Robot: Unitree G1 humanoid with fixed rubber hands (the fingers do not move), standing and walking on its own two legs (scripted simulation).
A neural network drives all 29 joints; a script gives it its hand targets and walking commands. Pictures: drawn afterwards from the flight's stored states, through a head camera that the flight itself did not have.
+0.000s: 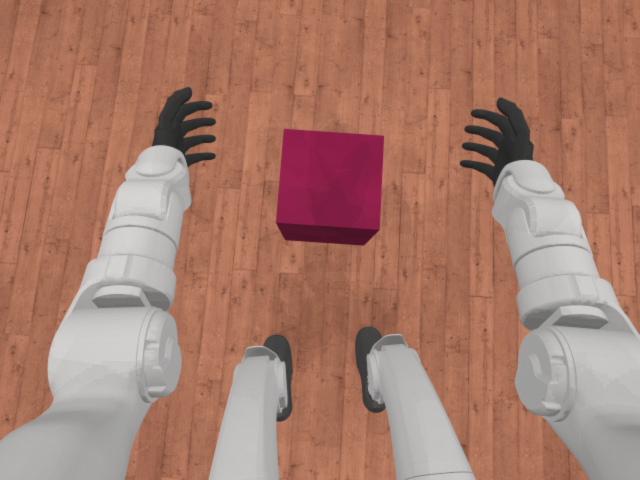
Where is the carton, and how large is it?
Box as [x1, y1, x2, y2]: [276, 129, 383, 245]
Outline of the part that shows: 284,129 276,223 284,238 290,240 363,245 379,229 383,136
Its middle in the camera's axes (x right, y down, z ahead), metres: +0.03 -0.11 +0.92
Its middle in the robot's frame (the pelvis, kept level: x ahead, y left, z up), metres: +0.55 -0.04 -0.54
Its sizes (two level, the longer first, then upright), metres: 0.210 0.200 0.250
